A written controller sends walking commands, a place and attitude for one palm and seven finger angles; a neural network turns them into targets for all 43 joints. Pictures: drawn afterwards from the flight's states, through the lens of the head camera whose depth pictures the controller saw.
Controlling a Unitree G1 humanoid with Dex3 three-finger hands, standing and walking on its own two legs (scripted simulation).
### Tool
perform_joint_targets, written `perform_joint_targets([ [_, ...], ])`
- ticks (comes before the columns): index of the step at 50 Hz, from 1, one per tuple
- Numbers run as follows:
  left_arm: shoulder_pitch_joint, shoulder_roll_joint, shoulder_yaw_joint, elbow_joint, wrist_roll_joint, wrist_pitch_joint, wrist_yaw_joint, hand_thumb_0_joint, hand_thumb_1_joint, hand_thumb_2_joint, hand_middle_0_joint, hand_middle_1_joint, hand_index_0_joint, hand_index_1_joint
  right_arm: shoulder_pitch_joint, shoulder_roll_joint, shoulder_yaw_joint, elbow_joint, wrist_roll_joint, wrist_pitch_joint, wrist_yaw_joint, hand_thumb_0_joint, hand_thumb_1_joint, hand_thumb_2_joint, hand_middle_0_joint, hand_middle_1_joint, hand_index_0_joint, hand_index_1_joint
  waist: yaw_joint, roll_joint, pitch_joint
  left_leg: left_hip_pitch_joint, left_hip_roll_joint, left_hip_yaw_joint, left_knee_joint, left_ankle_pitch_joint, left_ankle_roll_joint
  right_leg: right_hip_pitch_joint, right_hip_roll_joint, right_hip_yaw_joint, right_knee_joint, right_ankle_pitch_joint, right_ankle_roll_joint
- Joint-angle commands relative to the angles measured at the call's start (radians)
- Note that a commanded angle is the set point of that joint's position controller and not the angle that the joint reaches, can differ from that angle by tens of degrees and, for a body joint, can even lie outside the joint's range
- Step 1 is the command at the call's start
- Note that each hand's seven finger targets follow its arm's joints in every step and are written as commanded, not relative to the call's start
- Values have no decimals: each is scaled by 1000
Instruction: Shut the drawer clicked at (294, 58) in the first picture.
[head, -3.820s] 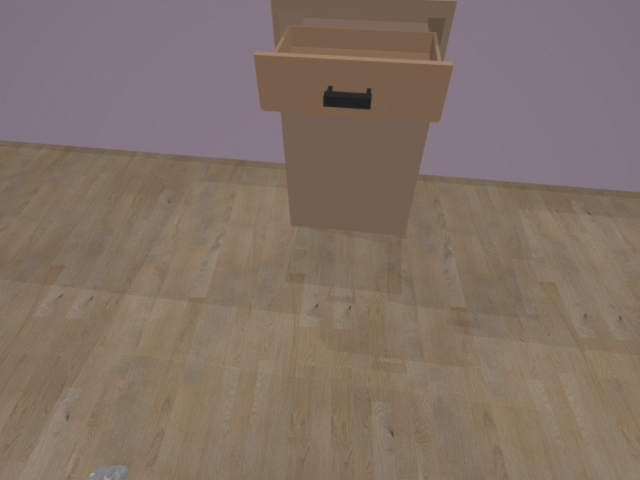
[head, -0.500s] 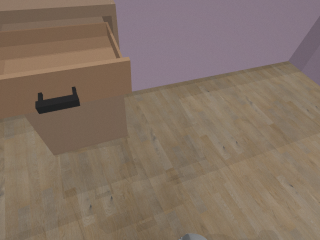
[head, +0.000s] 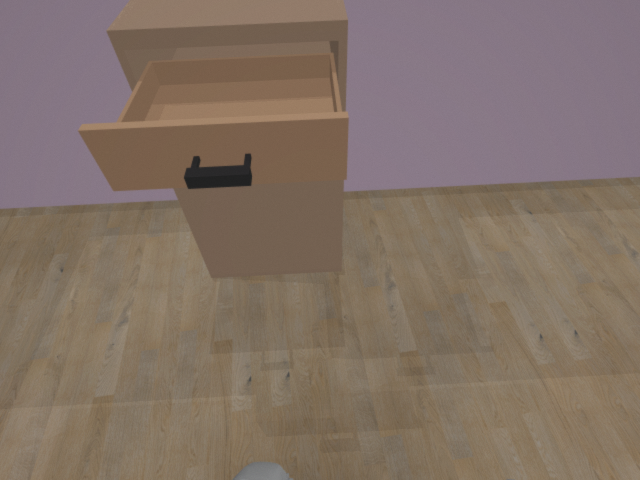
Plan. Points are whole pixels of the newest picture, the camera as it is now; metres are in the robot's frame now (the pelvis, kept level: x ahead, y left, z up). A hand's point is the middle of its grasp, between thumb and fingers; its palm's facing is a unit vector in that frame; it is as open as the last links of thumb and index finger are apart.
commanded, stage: take the last steps up to it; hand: left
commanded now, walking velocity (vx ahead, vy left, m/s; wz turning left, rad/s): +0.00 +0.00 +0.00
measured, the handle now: (220, 168) +0.60 +0.23 +0.03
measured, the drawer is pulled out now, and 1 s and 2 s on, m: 0.30 0.30 0.30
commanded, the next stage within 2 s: come to a stop and stand still in 1.24 s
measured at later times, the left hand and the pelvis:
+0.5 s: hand out of the picture +0.04 +0.23 -0.17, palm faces +0.07 -0.98 -0.17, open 7.4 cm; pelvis +0.03 +0.03 +0.01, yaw +2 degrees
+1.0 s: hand (220, 465) +0.17 +0.17 -0.18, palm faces +0.12 -0.98 -0.17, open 7.3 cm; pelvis +0.17 +0.00 +0.00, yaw +3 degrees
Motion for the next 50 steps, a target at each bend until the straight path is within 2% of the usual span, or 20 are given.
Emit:
perform_joint_targets([
  [1, 90, 230, 60, -31, 4, -16, 10, 0, 900, 900, -200, -300, -200, -300, -80, -19, 8, -80, 8, -27, -3, 0, -900, -900, 200, 300, 200, 300, 50, -201, -55, 17, -7, 46, -196, -66, -1, 107, -241, 207, -168, 373, -149],
  [4, 111, 222, 57, 6, 4, -16, 6, 0, 900, 900, -200, -300, -200, -300, -31, 1, 20, -60, 7, -46, -7, 0, -900, -900, 200, 300, 200, 300, 45, -221, -98, 129, -17, 80, -383, -46, 19, 119, -232, 214, -184, 202, -126],
  [6, 73, 206, 53, 21, -5, -13, -2, 0, 900, 900, -200, -300, -200, -300, 76, 4, 26, -17, 2, -69, -12, 0, -900, -900, 200, 300, 200, 300, -5, -208, -98, 327, -24, 106, -626, 79, 40, -8, -178, 163, -145, -54, -69],
  [7, 62, 164, 42, 18, -14, -9, -9, 0, 900, 900, -200, -300, -200, -300, 131, -42, 19, 7, 1, -82, -18, 0, -900, -900, 200, 300, 200, 300, -32, -74, -96, 465, 45, 19, -718, 72, 63, -144, -128, 110, -48, -190, -22],
  [8, 44, 100, 28, -2, -16, -7, -21, 0, 900, 900, -200, -300, -200, -300, 196, -136, -2, 25, -11, -84, -23, 0, -900, -900, 200, 300, 200, 300, -69, 214, -69, 525, 273, -294, -809, -70, 147, -349, -13, -3, 189, -269, 34],
  [9, -7, 96, 21, -38, -5, -13, -21, 0, 900, 900, -200, -300, -200, -300, 241, -187, -8, 20, -10, -75, -27, 0, -900, -900, 200, 300, 200, 300, -88, 230, -19, 475, 393, -435, -875, -100, 222, -448, 12, 5, 340, -315, 38],
  [10, -60, 102, 26, -25, 7, -9, -17, 0, 900, 900, -200, -300, -200, -300, 244, -154, -5, 39, -14, -80, -34, 0, -900, -900, 200, 300, 200, 300, -103, 237, 27, 412, 371, -437, -907, -137, 232, -469, -1, 74, 446, -283, 30],
  [12, -32, 107, 33, 23, -1, -13, -34, 0, 900, 900, -200, -300, -200, -300, 182, -66, 21, 34, -7, -94, -44, 0, -900, -900, 200, 300, 200, 300, -51, 164, 120, 325, 291, -295, -922, -56, 213, -459, -20, 110, 540, -123, 26],
  [15, 32, 89, 32, 71, -4, -16, -42, 0, 900, 900, -200, -300, -200, -300, 198, -33, 20, 40, 0, -123, -51, 0, -900, -900, 200, 300, 200, 300, -21, 101, 48, 383, 244, -157, -889, 274, 213, -418, -20, 99, 557, -18, 45],
  [26, -181, 53, 22, 29, -13, -21, -54, 0, 900, 900, -200, -300, -200, -300, 342, -55, 17, 141, -14, -132, -55, 0, -900, -900, 200, 300, 200, 300, -70, 123, 82, 414, 274, -91, -853, 406, 219, -339, -18, 42, 214, -12, 30],
  [29, -152, 60, 31, 40, -14, -32, -54, 0, 900, 900, -200, -300, -200, -300, 334, -56, 15, 155, -17, -129, -53, 0, -900, -900, 200, 300, 200, 300, -44, 105, 52, 354, 267, -76, -776, 438, 198, -155, 22, 15, 86, -2, 6],
  [30, -58, 70, 39, 69, -13, -40, -53, 0, 900, 900, -200, -300, -200, -300, 317, -58, 17, 157, -13, -128, -53, 0, -900, -900, 200, 300, 200, 300, 5, 77, 10, 319, 240, -39, -676, 467, 174, -11, 48, -7, 7, 35, -3],
  [31, 64, 109, 49, 113, -9, -51, -47, 0, 900, 900, -200, -300, -200, -300, 326, -39, 20, 163, -5, -131, -48, 0, -900, -900, 200, 300, 200, 300, 53, 6, -61, 233, 181, 7, -507, 460, 139, 204, 33, 26, -40, 65, -21],
  [32, 210, 190, 71, 156, -4, -64, -36, 0, 900, 900, -200, -300, -200, -300, 338, 9, 29, 149, 8, -139, -37, 0, -900, -900, 200, 300, 200, 300, 108, -162, -165, 25, 97, 105, -246, 260, 90, 445, -178, 265, -91, 0, -96],
  [33, 302, 272, 84, 169, -18, -63, -28, 0, 900, 900, -200, -300, -200, -300, 308, 31, 36, 107, 13, -140, -38, 0, -900, -900, 200, 300, 200, 300, 123, -306, -220, -144, 16, 110, 27, -180, 70, 513, -367, 571, -215, 52, -186],
  [34, 273, 260, 80, 162, -25, -58, -19, 0, 900, 900, -200, -300, -200, -300, 258, 2, 25, 93, 15, -131, -38, 0, -900, -900, 200, 300, 200, 300, 123, -196, -195, -160, 50, 34, 161, -172, 86, 406, -388, 598, -263, -53, -221],
  [36, 98, 170, 59, 114, -20, -54, -7, 0, 900, 900, -200, -300, -200, -300, 194, 20, 16, 89, 1, -122, -27, 0, -900, -900, 200, 300, 200, 300, 57, -125, -31, -189, 122, 7, 208, -20, 85, 153, -320, 474, -320, -243, -205],
  [40, 8, 84, 31, 93, -8, -70, 0, 0, 900, 900, -200, -300, -200, -300, 282, 87, 17, 123, -11, -85, -15, 0, -900, -900, 200, 300, 200, 300, -49, -130, 31, -31, 137, 63, 39, 105, 39, -106, -205, 193, -367, -66, -142],
  [48, 106, 117, 39, 129, -6, -77, -9, 0, 900, 900, -200, -300, -200, -300, 86, 79, 14, 46, -7, -104, 5, 0, -900, -900, 200, 300, 200, 300, 10, -124, 45, -4, 102, 109, -317, 149, 30, 0, -198, 196, -351, -40, -160],
  [50, 113, 119, 39, 138, -4, -73, -8, 0, 900, 900, -200, -300, -200, -300, 73, 74, 16, 39, -4, -111, 3, 0, -900, -900, 200, 300, 200, 300, 1, -112, 60, 67, 88, 121, -392, 147, 33, -12, -204, 196, -318, -17, -152],
])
